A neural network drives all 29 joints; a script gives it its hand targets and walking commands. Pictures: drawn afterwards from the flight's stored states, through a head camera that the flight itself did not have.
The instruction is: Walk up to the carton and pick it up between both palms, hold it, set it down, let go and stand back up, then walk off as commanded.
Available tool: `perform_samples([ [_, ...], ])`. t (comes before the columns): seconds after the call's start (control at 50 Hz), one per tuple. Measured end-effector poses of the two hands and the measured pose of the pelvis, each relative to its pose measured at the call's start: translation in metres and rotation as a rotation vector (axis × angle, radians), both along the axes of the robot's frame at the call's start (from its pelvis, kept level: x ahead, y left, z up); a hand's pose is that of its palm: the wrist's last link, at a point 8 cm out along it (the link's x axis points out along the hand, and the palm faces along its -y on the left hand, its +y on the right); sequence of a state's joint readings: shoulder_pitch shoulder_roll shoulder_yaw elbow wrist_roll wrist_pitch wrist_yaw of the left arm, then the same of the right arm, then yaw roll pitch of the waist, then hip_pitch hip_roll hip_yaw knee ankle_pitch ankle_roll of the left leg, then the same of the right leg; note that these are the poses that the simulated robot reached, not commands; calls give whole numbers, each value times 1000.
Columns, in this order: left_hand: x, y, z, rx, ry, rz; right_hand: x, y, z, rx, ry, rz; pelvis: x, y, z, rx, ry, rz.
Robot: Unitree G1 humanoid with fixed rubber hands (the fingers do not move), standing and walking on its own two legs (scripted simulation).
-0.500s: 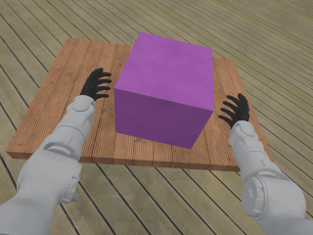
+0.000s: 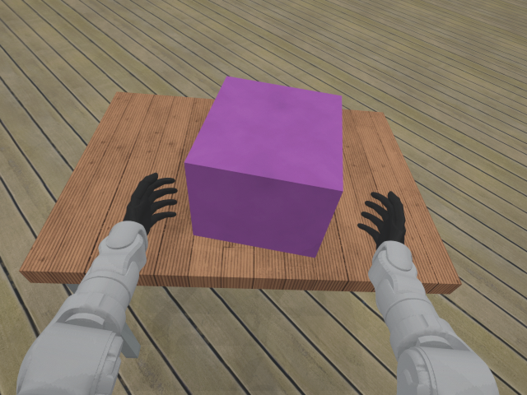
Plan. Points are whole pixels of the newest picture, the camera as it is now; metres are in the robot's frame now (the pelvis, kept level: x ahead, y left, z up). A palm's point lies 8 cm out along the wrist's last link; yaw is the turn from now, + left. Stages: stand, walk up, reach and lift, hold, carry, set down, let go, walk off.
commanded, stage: set down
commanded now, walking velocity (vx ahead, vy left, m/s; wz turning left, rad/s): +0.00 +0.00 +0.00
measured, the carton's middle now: (269, 163) +0.57 -0.05 +0.01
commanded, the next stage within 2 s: none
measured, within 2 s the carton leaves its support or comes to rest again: neither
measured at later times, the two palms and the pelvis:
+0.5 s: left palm (132, 259) +0.35 +0.20 +0.00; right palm (381, 274) +0.30 -0.20 +0.02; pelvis +0.00 +0.00 +0.00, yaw +0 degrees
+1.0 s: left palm (122, 270) +0.33 +0.21 +0.01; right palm (389, 282) +0.28 -0.21 +0.03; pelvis +0.02 +0.00 +0.01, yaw +0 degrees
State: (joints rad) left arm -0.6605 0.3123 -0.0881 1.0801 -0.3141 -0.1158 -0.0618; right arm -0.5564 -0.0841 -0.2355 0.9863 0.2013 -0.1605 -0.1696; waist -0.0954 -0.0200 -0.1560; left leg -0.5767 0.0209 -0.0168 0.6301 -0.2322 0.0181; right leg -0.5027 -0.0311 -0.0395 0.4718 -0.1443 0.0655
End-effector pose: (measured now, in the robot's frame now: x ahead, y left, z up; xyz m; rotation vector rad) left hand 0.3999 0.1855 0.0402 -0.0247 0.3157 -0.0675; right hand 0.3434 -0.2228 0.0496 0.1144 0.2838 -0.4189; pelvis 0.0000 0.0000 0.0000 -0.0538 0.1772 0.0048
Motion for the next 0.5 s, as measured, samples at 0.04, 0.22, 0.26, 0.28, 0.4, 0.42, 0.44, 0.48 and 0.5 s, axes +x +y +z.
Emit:
perform_samples([
  [0.04,-4,1,0,0,-4,-1,-5,0,0,-4,2,5,-2,0,0,0,-9,0],
  [0.22,-23,5,-11,-16,7,-2,-23,10,-4,-16,15,23,-6,0,1,0,-50,2],
  [0.26,-28,6,-15,-21,13,-1,-27,13,-6,-12,18,22,-6,0,1,0,-55,3],
  [0.28,-30,6,-18,-24,14,-1,-28,15,-7,-10,18,21,-6,0,1,0,-58,3],
  [0.4,-43,8,-31,-40,25,2,-40,20,-17,4,26,7,-6,0,1,0,-73,4],
  [0.42,-45,9,-33,-41,27,2,-42,20,-19,6,29,4,-5,0,1,0,-74,4],
  [0.44,-47,9,-34,-41,29,2,-44,20,-21,8,31,2,-5,0,1,0,-75,4],
  [0.48,-49,10,-36,-40,29,3,-47,20,-25,11,34,-3,-4,0,1,0,-75,4],
  [0.5,-50,10,-36,-39,26,3,-48,19,-26,12,34,-5,-3,0,1,0,-75,4],
])
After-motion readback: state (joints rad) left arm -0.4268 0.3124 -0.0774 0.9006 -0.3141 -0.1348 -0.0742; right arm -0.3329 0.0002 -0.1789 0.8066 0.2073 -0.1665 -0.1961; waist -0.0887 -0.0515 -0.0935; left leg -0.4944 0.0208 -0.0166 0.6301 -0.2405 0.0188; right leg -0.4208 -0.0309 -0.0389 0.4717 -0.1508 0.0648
